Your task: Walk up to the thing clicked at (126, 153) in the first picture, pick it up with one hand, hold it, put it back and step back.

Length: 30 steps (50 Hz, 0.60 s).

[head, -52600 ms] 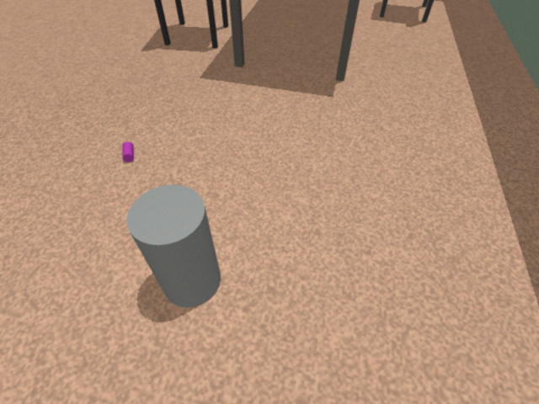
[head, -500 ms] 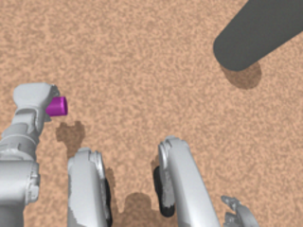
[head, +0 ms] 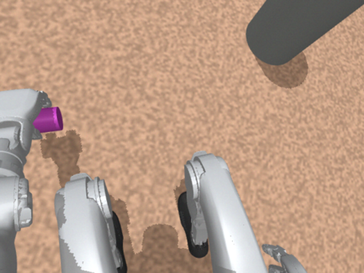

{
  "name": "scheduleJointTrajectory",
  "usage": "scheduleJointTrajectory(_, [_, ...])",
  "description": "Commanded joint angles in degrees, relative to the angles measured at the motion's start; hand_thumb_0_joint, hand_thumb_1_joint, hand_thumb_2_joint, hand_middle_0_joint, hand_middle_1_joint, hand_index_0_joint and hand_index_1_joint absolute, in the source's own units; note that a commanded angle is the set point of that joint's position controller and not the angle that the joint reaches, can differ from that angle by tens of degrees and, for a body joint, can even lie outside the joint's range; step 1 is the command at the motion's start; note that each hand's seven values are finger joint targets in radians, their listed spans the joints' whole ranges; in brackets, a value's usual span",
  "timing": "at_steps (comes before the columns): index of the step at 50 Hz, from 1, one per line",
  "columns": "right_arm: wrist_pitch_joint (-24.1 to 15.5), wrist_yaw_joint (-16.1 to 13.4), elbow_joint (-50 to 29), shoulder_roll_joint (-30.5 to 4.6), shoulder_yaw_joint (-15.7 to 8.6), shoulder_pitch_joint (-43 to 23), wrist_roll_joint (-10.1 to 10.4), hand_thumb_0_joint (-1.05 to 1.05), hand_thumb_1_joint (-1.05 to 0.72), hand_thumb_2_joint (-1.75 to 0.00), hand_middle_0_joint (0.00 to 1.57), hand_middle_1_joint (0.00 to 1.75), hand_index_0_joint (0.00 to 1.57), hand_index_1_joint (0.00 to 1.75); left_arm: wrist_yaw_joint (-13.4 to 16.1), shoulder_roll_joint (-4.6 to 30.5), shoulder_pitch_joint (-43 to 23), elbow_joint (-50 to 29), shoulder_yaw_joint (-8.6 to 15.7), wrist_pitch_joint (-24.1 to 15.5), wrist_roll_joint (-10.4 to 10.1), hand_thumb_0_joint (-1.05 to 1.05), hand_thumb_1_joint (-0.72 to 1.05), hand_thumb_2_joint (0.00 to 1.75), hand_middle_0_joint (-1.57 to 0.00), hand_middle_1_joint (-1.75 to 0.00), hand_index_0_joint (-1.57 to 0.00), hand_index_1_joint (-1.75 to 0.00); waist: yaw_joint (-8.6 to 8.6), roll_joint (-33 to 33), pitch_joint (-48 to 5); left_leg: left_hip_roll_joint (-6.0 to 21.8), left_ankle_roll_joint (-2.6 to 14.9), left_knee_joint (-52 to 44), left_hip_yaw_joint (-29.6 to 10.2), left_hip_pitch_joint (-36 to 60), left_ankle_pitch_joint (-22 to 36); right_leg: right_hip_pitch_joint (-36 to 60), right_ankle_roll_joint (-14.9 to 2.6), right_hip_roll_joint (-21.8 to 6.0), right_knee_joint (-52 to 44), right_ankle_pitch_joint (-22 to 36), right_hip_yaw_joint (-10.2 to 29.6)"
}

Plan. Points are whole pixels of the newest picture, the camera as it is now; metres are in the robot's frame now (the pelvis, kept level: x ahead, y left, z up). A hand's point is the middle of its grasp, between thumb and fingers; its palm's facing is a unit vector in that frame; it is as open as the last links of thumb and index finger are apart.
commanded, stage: crouch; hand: left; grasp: from above
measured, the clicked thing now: (35, 121) +0.47 +0.27 -0.21
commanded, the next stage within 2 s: lower in 0.20 s
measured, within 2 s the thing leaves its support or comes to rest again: rests again in 1.52 s
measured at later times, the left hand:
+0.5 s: hand (36, 125) +0.46 +0.27 -0.21, palm faces -0.48 -0.04 -0.87, open 8.4 cm
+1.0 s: hand (45, 126) +0.47 +0.26 -0.27, palm faces -0.46 -0.06 -0.89, open 8.4 cm
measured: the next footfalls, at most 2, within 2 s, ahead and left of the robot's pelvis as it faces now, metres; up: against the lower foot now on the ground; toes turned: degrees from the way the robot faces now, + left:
none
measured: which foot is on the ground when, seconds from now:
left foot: down 0.00-1.00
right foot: down 0.00-1.00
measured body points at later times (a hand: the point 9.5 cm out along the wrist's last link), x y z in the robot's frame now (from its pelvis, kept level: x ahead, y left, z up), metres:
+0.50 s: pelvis +0.00 +0.00 -0.03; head +0.25 +0.06 +0.34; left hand +0.48 +0.27 -0.16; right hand +0.04 -0.28 -0.14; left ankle +0.08 +0.13 -0.33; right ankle +0.10 -0.13 -0.33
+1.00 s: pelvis +0.01 +0.00 -0.06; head +0.27 +0.07 +0.30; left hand +0.49 +0.26 -0.21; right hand +0.03 -0.27 -0.15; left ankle +0.08 +0.13 -0.33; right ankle +0.10 -0.13 -0.33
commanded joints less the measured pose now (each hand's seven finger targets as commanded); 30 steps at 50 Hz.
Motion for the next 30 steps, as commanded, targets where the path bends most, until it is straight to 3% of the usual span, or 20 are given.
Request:
scheduleJointTrajectory(1, [-0.9, -0.9, -0.6, -13.7, -3.6, 11.6, 0.3, 0.00, -0.90, -0.90, 0.20, 0.30, 0.20, 0.30, 2.9, 14.9, -20.8, -7.7, 0.9, -0.1, -1.1, 0.00, 0.82, 0.46, -1.18, -0.32, -1.19, -0.31, 0.28, 15.0, -40.7, -2.1, 1.55, -12.1, 4.1, 30.2, 7.0, 18.1, -3.74, 1.8, -13.6, 10.4, -4.3])
scheduleJointTrajectory(6, [-0.9, -0.9, -0.1, -14.2, -2.9, 12.0, 0.2, 0.00, -0.90, -0.90, 0.20, 0.30, 0.20, 0.30, 2.8, 16.5, -22.1, -7.7, 1.3, -0.3, -0.9, 0.00, 0.84, 0.45, -1.18, -0.33, -1.20, -0.32, -0.54, 15.5, -39.9, -2.1, 1.40, -10.8, 3.5, 29.2, 7.5, 16.8, -3.76, 1.8, -11.6, 10.9, -5.1])
scheduleJointTrajectory(7, [-0.9, -1.0, -0.3, -14.1, -2.8, 11.2, 0.4, 0.00, -0.90, -0.90, 0.20, 0.30, 0.20, 0.30, 2.9, 15.9, -20.7, -6.3, 0.7, -0.1, -1.0, 0.00, 0.83, 0.43, -1.17, -0.32, -1.19, -0.30, 0.40, 15.8, -39.4, -2.0, 1.42, -10.7, 3.8, 28.8, 7.5, 16.5, -3.88, 2.0, -11.6, 10.8, -4.9])
scheduleJointTrajectory(10, [-1.0, -1.0, 0.0, -14.3, -2.5, 11.8, 0.0, 0.00, -0.90, -0.90, 0.20, 0.30, 0.20, 0.30, 2.8, 15.7, -21.9, -7.7, 0.5, -0.3, -1.2, 0.00, 0.82, 0.43, -1.18, -0.32, -1.19, -0.31, -0.76, 16.4, -38.2, -2.0, 1.28, -10.0, 3.6, 28.5, 6.8, 15.4, -3.85, 1.9, -10.8, 10.4, -5.2])
scheduleJointTrajectory(13, [-1.0, -0.9, -0.3, -14.5, -2.3, 11.7, 0.1, 0.00, -0.90, -0.90, 0.20, 0.30, 0.20, 0.30, 2.9, 18.1, -22.3, -8.8, 1.6, -0.5, -1.3, 0.00, 0.81, 0.41, -1.17, -0.30, -1.18, -0.29, -0.51, 16.2, -38.8, -2.0, 1.52, -9.0, 3.8, 27.6, 7.4, 16.5, -3.73, 2.0, -10.3, 11.2, -5.3])
scheduleJointTrajectory(22, [-1.1, -0.3, -0.3, -14.7, -1.4, 11.1, -0.2, 0.00, -0.90, -0.90, 0.20, 0.30, 0.20, 0.30, 2.4, 15.4, -19.5, -4.8, -0.2, -0.6, -1.8, 0.00, 0.78, 0.44, -1.20, -0.28, -1.19, -0.29, -1.60, 15.2, -35.8, -1.8, 1.37, -6.6, 3.0, 25.8, 9.2, 14.9, -3.62, 2.4, -7.8, 12.9, -6.4])
scheduleJointTrajectory(28, [-1.2, -0.1, -0.1, -15.2, -0.8, 11.3, -0.9, 0.00, -0.90, -0.90, 0.20, 0.30, 0.20, 0.30, 4.0, 20.0, -21.3, -8.9, 2.4, -2.5, -0.8, 0.00, 0.80, 0.44, -1.22, -0.26, -1.20, -0.28, -1.74, 17.1, -37.4, -1.7, 1.26, -4.5, 3.1, 25.0, 10.3, 16.5, -3.37, 2.7, -6.3, 14.2, -6.8])
scheduleJointTrajectory(29, [-1.2, 0.1, -0.3, -15.1, -0.8, 10.9, -0.9, 0.00, -0.90, -0.90, 0.20, 0.30, 0.20, 0.30, 4.2, 18.7, -18.6, -5.9, 2.0, -2.4, -0.6, 0.00, 0.80, 0.43, -1.22, -0.26, -1.20, -0.28, -1.51, 16.5, -36.8, -1.8, 1.34, -4.2, 3.2, 24.5, 9.9, 16.2, -3.39, 2.7, -6.1, 13.8, -6.7])
scheduleJointTrajectory(30, [-1.3, 0.1, -0.3, -15.3, -0.9, 10.8, -1.0, 0.00, -0.90, -0.90, 0.20, 0.30, 0.20, 0.30, 4.7, 19.8, -20.1, -8.7, 2.9, -2.7, -1.1, 0.00, 0.81, 0.43, -1.22, -0.27, -1.21, -0.28, -1.88, 17.0, -37.6, -1.7, 1.29, -4.1, 3.1, 24.8, 10.3, 16.7, -3.22, 2.7, -6.1, 14.4, -6.7])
